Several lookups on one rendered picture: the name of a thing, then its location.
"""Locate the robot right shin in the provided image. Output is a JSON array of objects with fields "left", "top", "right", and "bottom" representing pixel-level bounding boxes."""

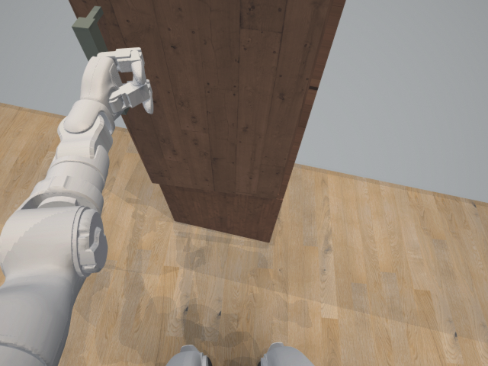
[{"left": 266, "top": 342, "right": 284, "bottom": 354}]

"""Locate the robot shin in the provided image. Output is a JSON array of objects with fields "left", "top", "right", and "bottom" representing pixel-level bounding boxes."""
[
  {"left": 180, "top": 345, "right": 200, "bottom": 353},
  {"left": 266, "top": 342, "right": 284, "bottom": 354}
]

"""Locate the left robot hand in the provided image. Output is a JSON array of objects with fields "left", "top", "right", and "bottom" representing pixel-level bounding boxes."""
[{"left": 80, "top": 47, "right": 153, "bottom": 121}]

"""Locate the robot left shin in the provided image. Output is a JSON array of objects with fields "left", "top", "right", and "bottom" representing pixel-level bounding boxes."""
[{"left": 180, "top": 345, "right": 200, "bottom": 353}]

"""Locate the cupboard door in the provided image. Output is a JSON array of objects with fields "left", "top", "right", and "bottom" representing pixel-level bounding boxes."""
[{"left": 69, "top": 0, "right": 330, "bottom": 199}]

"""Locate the left robot forearm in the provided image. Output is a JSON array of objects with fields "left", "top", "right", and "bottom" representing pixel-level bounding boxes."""
[{"left": 0, "top": 99, "right": 115, "bottom": 276}]

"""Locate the handle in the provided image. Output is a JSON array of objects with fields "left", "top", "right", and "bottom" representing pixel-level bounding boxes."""
[{"left": 72, "top": 6, "right": 130, "bottom": 115}]

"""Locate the robot left upper arm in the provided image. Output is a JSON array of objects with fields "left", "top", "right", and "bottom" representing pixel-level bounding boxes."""
[{"left": 0, "top": 206, "right": 108, "bottom": 366}]

